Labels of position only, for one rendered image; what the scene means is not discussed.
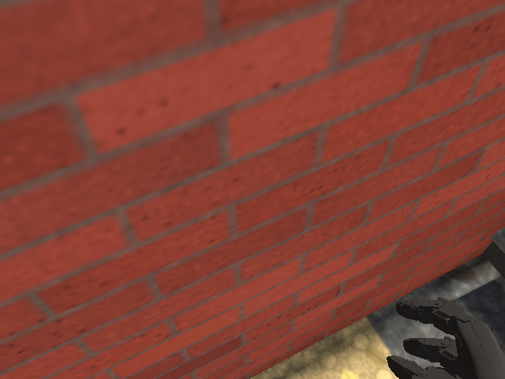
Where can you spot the robot right hand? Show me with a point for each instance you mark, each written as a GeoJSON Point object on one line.
{"type": "Point", "coordinates": [474, 354]}

